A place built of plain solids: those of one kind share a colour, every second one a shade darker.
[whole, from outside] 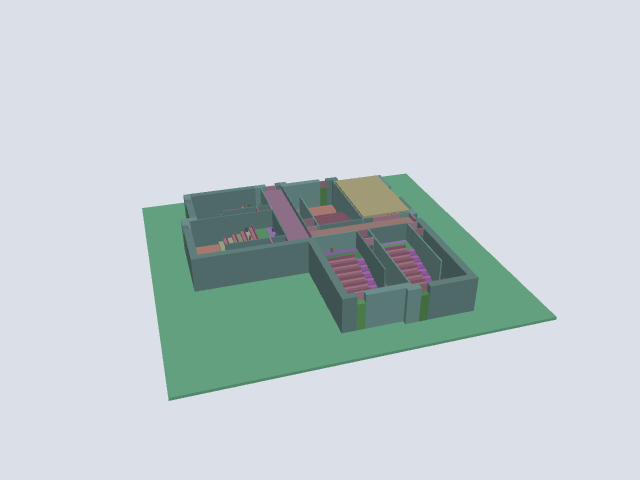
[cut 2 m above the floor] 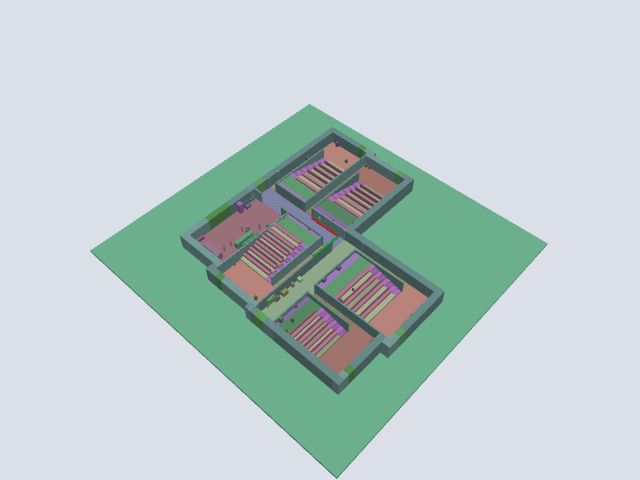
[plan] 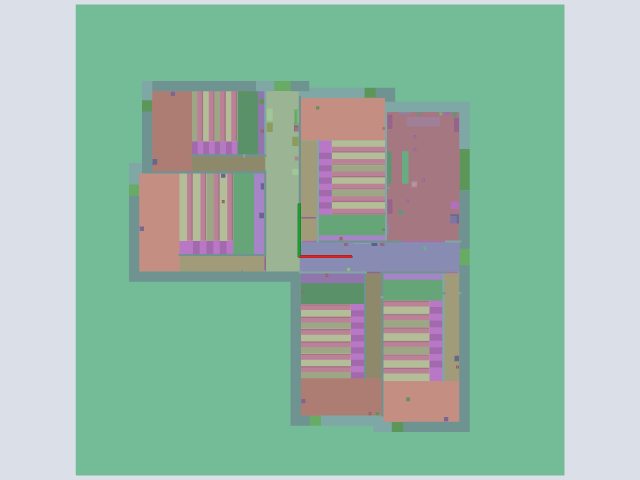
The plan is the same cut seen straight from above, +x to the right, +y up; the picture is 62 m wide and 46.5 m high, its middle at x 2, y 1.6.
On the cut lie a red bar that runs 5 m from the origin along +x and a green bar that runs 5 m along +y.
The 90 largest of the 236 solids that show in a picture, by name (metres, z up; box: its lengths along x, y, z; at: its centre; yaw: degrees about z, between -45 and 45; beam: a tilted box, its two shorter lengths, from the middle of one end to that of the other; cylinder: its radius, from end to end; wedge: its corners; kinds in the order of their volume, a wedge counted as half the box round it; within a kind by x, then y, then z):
{
 "ground_under_all_1": {"box": [47.35, 45.65, 0.4], "at": [2.0, 1.6, -0.75]},
 "wall_1": {"box": [1.0, 8.34, 5.0], "at": [-16.0, 1.72, 1.9]},
 "wall_2": {"box": [1.0, 2.07, 5.0], "at": [-16.0, 8.02, 1.9]},
 "wall_3": {"box": [2.21, 1.0, 5.0], "at": [-15.4, 8.55, 1.9]},
 "wall_4": {"box": [1.0, 6.0, 5.0], "at": [-14.75, 11.05, 1.9]},
 "wall_5": {"box": [1.0, 1.86, 5.0], "at": [-14.75, 16.07, 1.9]},
 "wall_6": {"box": [14.1, 1.0, 5.0], "at": [-9.45, -1.95, 1.9]},
 "wall_7": {"box": [11.25, 0.2, 5.0], "at": [-8.82, 8.15, 1.9]},
 "wall_8": {"box": [12.85, 1.0, 5.0], "at": [-8.82, 16.5, 1.9]},
 "wall_9": {"box": [11.11, 0.2, 5.0], "at": [-8.75, 8.15, 1.9]},
 "wall_10": {"box": [8.5, 0.2, 5.0], "at": [-7.45, 0.15, 1.9]},
 "wall_11": {"box": [7.3, 0.2, 5.0], "at": [-6.85, 9.8, 1.9]},
 "wall_12": {"box": [1.78, 1.0, 5.0], "at": [-3.31, 16.5, 1.9]},
 "wall_13": {"box": [0.2, 8.4, 5.0], "at": [-3.3, 4.15, 1.9]},
 "wall_14": {"box": [4.35, 1.0, 5.0], "at": [-2.02, -1.95, 1.9]},
 "wall_15": {"box": [1.0, 14.95, 5.0], "at": [-0.35, -8.93, 1.9]},
 "wall_16": {"box": [0.2, 14.2, 5.0], "at": [0.05, 8.3, 1.9]},
 "wall_17": {"box": [0.2, 14.2, 5.0], "at": [0.05, 8.45, 1.9]},
 "wall_18": {"box": [1.78, 1.0, 5.0], "at": [0.06, 16.5, 1.9]},
 "wall_19": {"box": [1.86, 1.0, 5.0], "at": [0.08, -15.9, 1.9]},
 "wall_20": {"box": [1.0, 1.61, 5.0], "at": [0.45, 16.2, 1.9]},
 "wall_21": {"box": [0.2, 10.0, 5.0], "at": [1.8, 6.35, 1.9]},
 "wall_22": {"box": [6.35, 1.0, 5.0], "at": [3.12, 15.85, 1.9]},
 "wall_23": {"box": [6.9, 0.2, 5.0], "at": [5.05, 1.45, 1.9]},
 "wall_24": {"box": [6.04, 1.0, 5.0], "at": [5.13, -15.9, 1.9]},
 "wall_25": {"box": [8.3, 0.2, 5.0], "at": [5.75, 1.45, 1.9]},
 "wall_26": {"box": [0.2, 10.45, 5.0], "at": [6.35, -6.67, 1.9]},
 "wall_27": {"box": [1.0, 1.5, 5.0], "at": [7.65, -16.25, 1.9]},
 "wall_28": {"box": [1.81, 1.0, 5.0], "at": [8.05, -16.5, 1.9]},
 "wall_29": {"box": [0.2, 14.15, 5.0], "at": [8.05, -8.53, 1.9]},
 "wall_30": {"box": [0.2, 14.06, 5.0], "at": [8.05, -8.48, 1.9]},
 "wall_31": {"box": [1.9, 1.0, 5.0], "at": [8.35, 15.85, 1.9]},
 "wall_32": {"box": [0.2, 12.71, 5.0], "at": [8.4, 7.7, 1.9]},
 "wall_33": {"box": [1.0, 2.31, 5.0], "at": [8.8, 15.2, 1.9]},
 "wall_34": {"box": [8.2, 1.0, 5.0], "at": [12.4, 14.5, 1.9]},
 "wall_35": {"box": [6.45, 1.0, 5.0], "at": [13.28, -16.5, 1.9]},
 "wall_36": {"box": [0.2, 10.7, 5.0], "at": [13.95, -6.8, 1.9]},
 "wall_37": {"box": [1.0, 16.35, 5.0], "at": [16.0, -8.82, 1.9]},
 "wall_38": {"box": [1.0, 1.6, 5.0], "at": [16.0, -1.65, 1.9]},
 "wall_39": {"box": [1.0, 1.6, 5.0], "at": [16.0, 1.55, 1.9]},
 "wall_40": {"box": [1.0, 5.86, 5.0], "at": [16.0, 3.48, 1.9]},
 "wall_41": {"box": [1.0, 4.59, 5.0], "at": [16.0, 12.7, 1.9]},
 "step_screen_tier_1": {"box": [1.3, 6.65, 0.99], "at": [-10.95, 4.83, -0.1]},
 "step_screen_tier_2": {"box": [1.3, 6.65, 1.38], "at": [-9.65, 4.83, 0.09]},
 "step_screen_tier_3": {"box": [1.3, 6.65, 1.77], "at": [-8.35, 4.83, 0.28]},
 "step_screen_tier_4": {"box": [1.1, 4.95, 1.44], "at": [-7.65, 13.62, 0.12]},
 "step_screen_tier_5": {"box": [1.3, 6.65, 2.16], "at": [-7.05, 4.83, 0.48]},
 "step_screen_tier_6": {"box": [1.1, 4.95, 1.72], "at": [-6.55, 13.62, 0.26]},
 "step_screen_tier_7": {"box": [4.95, 1.2, 1.2], "at": [2.52, -10.0, 0.0]},
 "step_screen_tier_8": {"box": [4.95, 1.2, 1.5], "at": [2.52, -8.8, 0.15]},
 "step_screen_tier_9": {"box": [4.95, 1.2, 1.8], "at": [2.52, -7.6, 0.3]},
 "step_screen_tier_10": {"box": [4.95, 1.2, 2.1], "at": [2.52, -6.4, 0.45]},
 "step_screen_tier_11": {"box": [4.95, 1.2, 2.4], "at": [2.52, -5.2, 0.6]},
 "step_screen_tier_12": {"box": [5.25, 1.2, 2.34], "at": [5.78, 4.65, 0.57]},
 "step_screen_tier_13": {"box": [5.25, 1.2, 2.05], "at": [5.78, 5.85, 0.42]},
 "step_screen_tier_14": {"box": [5.25, 1.2, 1.76], "at": [5.78, 7.05, 0.28]},
 "step_screen_tier_15": {"box": [5.25, 1.2, 1.47], "at": [5.78, 8.25, 0.14]},
 "step_screen_tier_16": {"box": [5.25, 1.2, 1.18], "at": [5.78, 9.45, -0.01]},
 "step_screen_tier_17": {"box": [4.55, 1.3, 1.18], "at": [10.32, -10.1, -0.01]},
 "step_screen_tier_18": {"box": [4.55, 1.3, 1.47], "at": [10.32, -8.8, 0.14]},
 "step_screen_tier_19": {"box": [4.55, 1.3, 1.76], "at": [10.32, -7.5, 0.28]},
 "step_screen_tier_20": {"box": [4.55, 1.3, 2.05], "at": [10.32, -6.2, 0.42]},
 "step_screen_tier_21": {"box": [4.55, 1.3, 2.34], "at": [10.32, -4.9, 0.57]},
 "step_screen_head_1": {"box": [2.0, 8.0, 2.16], "at": [-5.4, 4.15, 0.48]},
 "step_screen_head_2": {"box": [2.0, 6.3, 1.72], "at": [-5.0, 12.95, 0.26]},
 "step_screen_head_3": {"box": [6.3, 2.0, 2.4], "at": [3.2, -3.6, 0.6]},
 "step_screen_head_4": {"box": [6.6, 2.0, 2.34], "at": [5.1, 3.05, 0.57]},
 "step_screen_head_5": {"box": [5.9, 2.0, 2.34], "at": [11.0, -3.25, 0.57]},
 "floor_screen_front_1": {"box": [4.0, 9.7, 0.6], "at": [-13.6, 3.3, -0.3]},
 "floor_screen_front_2": {"box": [3.95, 7.95, 0.6], "at": [-12.38, 12.12, -0.3]},
 "floor_screen_front_3": {"box": [8.0, 3.7, 0.6], "at": [4.05, -13.65, -0.3]},
 "floor_screen_front_4": {"box": [8.35, 4.2, 0.6], "at": [4.22, 13.35, -0.3]},
 "floor_screen_front_5": {"box": [7.55, 4.05, 0.6], "at": [11.82, -14.07, -0.3]},
 "step_screen_back_1": {"box": [1.1, 8.0, 2.16], "at": [-3.85, 4.15, 0.48]},
 "step_screen_back_2": {"box": [0.7, 6.3, 1.72], "at": [-3.65, 12.95, 0.26]},
 "step_screen_back_3": {"box": [6.3, 1.05, 2.4], "at": [3.2, -2.08, 0.6]},
 "step_screen_back_4": {"box": [6.6, 0.6, 2.34], "at": [5.1, 1.75, 0.57]},
 "step_screen_back_5": {"box": [5.9, 0.7, 2.34], "at": [11.0, -1.9, 0.57]},
 "floor_lobby_1": {"box": [7.2, 12.65, 0.6], "at": [12.0, 7.78, -0.3]},
 "floor_screen_passage_1": {"box": [8.3, 1.7, 0.6], "at": [-7.45, -0.7, -0.3]},
 "floor_screen_passage_2": {"box": [7.1, 1.65, 0.6], "at": [-6.85, 8.97, -0.3]},
 "floor_screen_passage_3": {"box": [1.75, 9.8, 0.6], "at": [0.93, 6.35, -0.3]},
 "floor_screen_passage_4": {"box": [1.7, 10.25, 0.6], "at": [7.2, -6.67, -0.3]},
 "floor_screen_passage_5": {"box": [1.65, 10.5, 0.6], "at": [14.77, -6.8, -0.3]},
 "floor_spine_cross_1": {"box": [3.35, 17.65, 0.6], "at": [-1.62, 7.28, -0.3]},
 "floor_spine_1": {"box": [15.55, 3.0, 0.6], "at": [7.83, -0.05, -0.3]},
 "ceil_lobby_1": {"box": [7.2, 12.65, 0.3], "at": [12.0, 7.78, 4.65]},
 "ceil_spine_cross_1": {"box": [3.35, 17.65, 0.3], "at": [-1.62, 7.28, 3.55]},
 "door_leaf_1": {"box": [0.97, 4.0, 3.87], "at": [16.02, 8.41, 1.33]},
 "ceil_spine_1": {"box": [15.55, 3.0, 0.3], "at": [7.83, -0.05, 3.55]}
}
